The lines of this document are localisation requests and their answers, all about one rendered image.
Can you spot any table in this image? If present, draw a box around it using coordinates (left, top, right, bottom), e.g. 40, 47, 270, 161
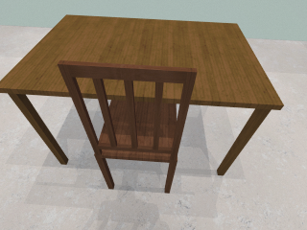
0, 14, 284, 176

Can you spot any chair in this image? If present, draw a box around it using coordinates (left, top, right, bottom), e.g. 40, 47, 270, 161
58, 60, 198, 194

